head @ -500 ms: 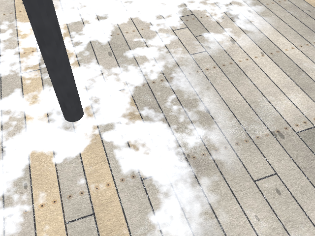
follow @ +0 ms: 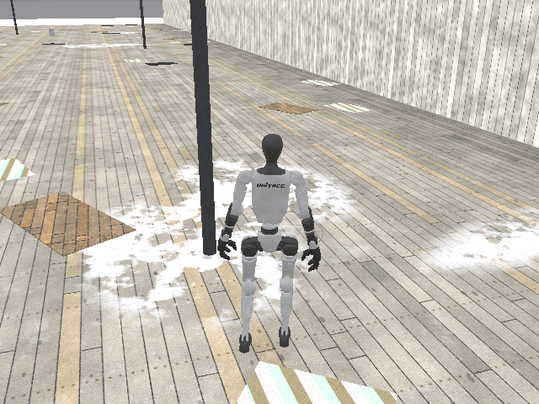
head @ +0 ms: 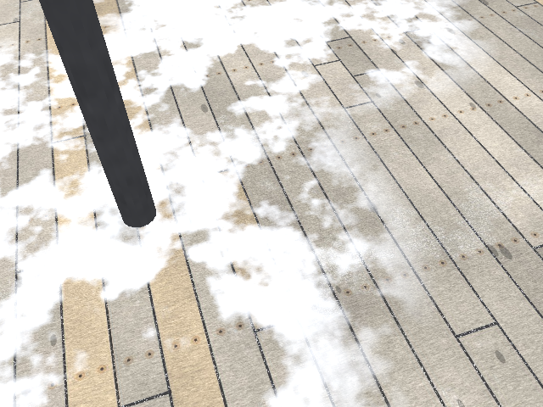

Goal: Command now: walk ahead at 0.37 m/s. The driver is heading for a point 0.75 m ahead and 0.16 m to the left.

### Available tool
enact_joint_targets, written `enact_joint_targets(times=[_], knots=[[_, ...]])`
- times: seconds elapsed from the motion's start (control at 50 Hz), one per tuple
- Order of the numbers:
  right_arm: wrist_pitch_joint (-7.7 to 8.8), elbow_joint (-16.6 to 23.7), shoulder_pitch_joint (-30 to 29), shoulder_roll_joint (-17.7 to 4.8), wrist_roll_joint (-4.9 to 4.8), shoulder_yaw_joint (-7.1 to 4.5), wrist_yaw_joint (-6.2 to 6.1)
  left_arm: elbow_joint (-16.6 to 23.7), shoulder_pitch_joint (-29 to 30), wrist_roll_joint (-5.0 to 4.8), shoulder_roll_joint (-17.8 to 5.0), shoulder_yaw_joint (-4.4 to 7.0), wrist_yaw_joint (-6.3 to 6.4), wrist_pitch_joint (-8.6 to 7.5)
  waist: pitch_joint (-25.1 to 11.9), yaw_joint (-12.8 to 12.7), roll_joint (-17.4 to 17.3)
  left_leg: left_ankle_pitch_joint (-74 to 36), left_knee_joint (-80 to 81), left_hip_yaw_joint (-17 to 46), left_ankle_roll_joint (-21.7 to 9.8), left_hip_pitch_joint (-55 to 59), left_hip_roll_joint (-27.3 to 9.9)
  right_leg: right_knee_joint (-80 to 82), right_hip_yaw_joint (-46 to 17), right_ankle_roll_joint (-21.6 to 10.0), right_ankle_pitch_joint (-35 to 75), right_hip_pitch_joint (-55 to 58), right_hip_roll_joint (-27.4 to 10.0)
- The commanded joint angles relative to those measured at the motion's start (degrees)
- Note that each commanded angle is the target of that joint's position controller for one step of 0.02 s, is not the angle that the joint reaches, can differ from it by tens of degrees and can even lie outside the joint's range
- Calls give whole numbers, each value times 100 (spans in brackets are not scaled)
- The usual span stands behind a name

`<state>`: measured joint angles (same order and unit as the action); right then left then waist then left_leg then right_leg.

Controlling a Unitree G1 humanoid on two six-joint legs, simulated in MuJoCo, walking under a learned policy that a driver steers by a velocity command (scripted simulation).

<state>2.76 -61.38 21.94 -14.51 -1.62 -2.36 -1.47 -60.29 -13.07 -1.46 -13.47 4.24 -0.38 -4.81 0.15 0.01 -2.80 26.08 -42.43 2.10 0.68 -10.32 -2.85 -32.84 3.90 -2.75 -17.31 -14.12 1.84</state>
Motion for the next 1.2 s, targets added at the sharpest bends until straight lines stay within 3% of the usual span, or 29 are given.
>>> enact_joint_targets(times=[0.02, 0.06, 0.12, 0.22, 0.32, 0.38, 0.42, 0.44, 0.46, 0.48, 0.5, 0.52, 0.54, 0.58, 0.62, 0.66, 0.72, 0.74, 0.9, 0.96, 0.98, 1.0, 1.02, 1.04, 1.06, 1.08, 1.1, 1.12, 1.2], knots=[[344, 844, -866, -483, -157, -84, 53, -179, -1275, 94, -753, 57, -51, -178, 328, -461, 1096, 269, -2947, 372, -364, -3747, 94, 2231, -4104, -1418, -893, 2336, -2383], [404, 818, -970, -457, -94, -123, 124, 28, -741, 105, -541, -61, -92, -204, 481, -220, 504, -750, -2671, 258, -567, -3785, -313, 2349, -2874, -1026, -349, 1983, -1862], [325, 850, -1068, -440, -4, -188, 193, 7, -872, 136, -380, -177, -33, -125, 511, -150, 717, -1376, -1862, 22, -369, -3280, -477, 2549, -1799, -820, 991, 1581, -1469], [257, 1323, -2243, -87, 42, -44, 244, 13, -1111, 160, -769, -140, 136, -32, 752, -354, 743, -2371, 71, -358, -59, -2897, -252, 2744, -998, -796, 1786, 996, -1272], [256, 1607, -2819, -258, -14, -29, 357, -109, -1414, 30, -874, -62, 158, -15, 875, -346, 782, -2730, 996, -313, -280, -2449, -106, 2726, -842, -710, 1918, 1343, -1597], [281, 1541, -2274, -627, 2, -188, 390, -40, -1168, 59, -981, 9, 160, 58, 333, 122, 817, -2306, 1098, -472, -560, -1565, 182, 1845, -614, -524, 3952, 1880, -1661], [233, 1021, -484, -1041, -15, -441, 320, 64, -1016, 134, -877, -39, 157, 147, -747, 978, 774, -2118, 1016, -436, -858, 849, 256, -380, -280, -215, 4532, 1080, -1215], [217, 855, 329, -1595, 137, -563, 282, 174, -1653, 191, -241, -219, 92, 103, -1706, 793, -442, -1160, 1213, 1848, -1611, 3102, -1243, -2683, -122, 98, 2215, -1003, -481], [204, 791, 443, -1402, 103, -483, 320, 99, -1755, 81, 35, -317, 48, -55, -2334, 706, -1263, 95, 2595, 4270, -2082, 3527, -2005, -4109, -768, 188, -1369, -2013, 226], [253, 851, -101, -1018, 62, -347, 341, 254, -1190, -89, -535, -164, 16, -194, -1409, 652, -847, 515, 2862, 3884, -1749, 2765, -1803, -4687, -1144, 21, -1245, -2626, -144], [290, 989, -658, -774, 84, -271, 337, 434, -674, -175, -740, -120, 25, -263, -712, 498, -471, 170, 2937, 3006, -1529, 1860, -1634, -4639, -971, -107, -759, -2750, -456], [330, 1048, -1102, -613, 143, -208, 364, 476, -432, -111, -756, -87, 77, -264, -258, 282, 18, -574, 3113, 2242, -1400, 898, -1405, -4258, -848, -133, -240, -2476, -744], [390, 1038, -1215, -436, 221, -154, 410, 445, -430, 25, -762, -26, 120, -220, -109, 124, -48, -1772, 3076, 1568, -1202, 221, -1123, -3847, -901, -176, 32, -1951, -964], [390, 972, -1327, -411, 224, -136, 422, 399, -763, 11, -443, -40, 144, -49, -150, -189, -308, -1493, 3449, 1250, -1300, -220, -974, -3505, -872, -141, 282, -1600, -1084], [418, 877, -1088, -510, 195, -143, 362, 489, -518, 26, -453, -25, 152, 54, 102, -181, -86, -1617, 3687, 1039, -1439, -404, -956, -3149, -822, -15, 481, -1853, -1153], [421, 825, -863, -783, 208, -196, 255, 781, 244, 116, -494, -27, 156, 42, 292, -63, 113, -1805, 3803, 1043, -1491, -163, -1068, -2371, -804, 117, 1044, -2514, -1167], [364, 719, -412, -615, 161, -139, 140, 909, 789, 162, -521, -12, 92, -18, 332, 136, 177, -2517, 3745, 485, -1265, 164, -774, -1331, -663, 204, 1991, -2689, -1014], [351, 706, -367, -784, 164, -166, 125, 981, 975, 132, -384, -56, 70, -42, 330, 159, -71, -2457, 3753, 412, -1221, 144, -773, -877, -577, 212, 2306, -2539, -931], [90, 350, 505, -710, 104, -150, 44, 1509, 2231, 30, -467, -142, -222, -153, 580, 472, 38, -2893, 3305, 316, -1112, 1611, -1077, 397, -459, 92, 1997, -2727, -648], [17, 439, 289, -901, 91, -219, 24, 1486, 1681, 48, -769, -41, -259, -227, 218, 35, -221, -4464, 2543, 490, -989, 1671, -1142, 601, -322, -74, 1312, -1622, -361], [15, 514, 145, -985, 78, -246, 49, 1241, 902, 53, -954, 81, -194, -241, -244, -345, -263, -5300, 1714, 349, -897, 1428, -918, 732, -177, -223, 1422, -454, -198], [38, 664, 30, -808, 127, -168, 67, 972, -257, 129, -1316, 211, -122, -255, -1104, -814, -127, -4754, 340, 173, -719, 439, -613, 341, -648, -527, 1722, 1411, -712], [155, 765, 660, -99, 132, 27, 131, 801, -1124, 212, -1905, 378, -66, -200, -2178, -730, 1116, -2307, -1985, -285, -212, -2056, 296, 469, -2997, -1379, 1070, 4044, -2303], [299, 671, 668, -261, 104, 0, 129, 820, -1040, 185, -1515, 243, -56, -133, -2587, -693, 1701, 740, -2994, 409, -159, -2797, 612, 1241, -4284, -1602, 1378, 4114, -2674], [356, 736, 221, -798, -23, -170, 115, 909, -545, 162, -1139, 121, -34, -118, -1655, -636, 1311, 603, -3432, 594, -193, -3144, 317, 1240, -3307, -1327, 2110, 3297, -2444], [354, 783, -55, -808, -30, -186, 72, 1032, -50, 173, -897, 41, -25, -118, -1097, -431, 936, 229, -3332, 391, -170, -3038, 61, 1254, -2390, -1182, 3191, 2370, -2250], [280, 805, -273, -738, 57, -220, 12, 1039, 342, 190, -651, -37, -58, -124, -629, -210, 506, -31, -2996, 234, -139, -2761, -101, 1462, -1708, -1022, 3777, 1463, -1916], [191, 782, -83, -567, 88, -237, -19, 1019, 500, 231, -609, -48, -66, -148, -505, 28, 787, -211, -2716, 258, -93, -2280, -267, 1587, -1317, -1027, 4169, 826, -1845], [-21, 855, -69, -152, 151, -172, -41, 825, 685, 285, -644, -53, -15, -154, -284, 370, 765, -943, -1365, 87, 23, -1700, -280, 1882, -496, -1053, 4965, -82, -1532]])
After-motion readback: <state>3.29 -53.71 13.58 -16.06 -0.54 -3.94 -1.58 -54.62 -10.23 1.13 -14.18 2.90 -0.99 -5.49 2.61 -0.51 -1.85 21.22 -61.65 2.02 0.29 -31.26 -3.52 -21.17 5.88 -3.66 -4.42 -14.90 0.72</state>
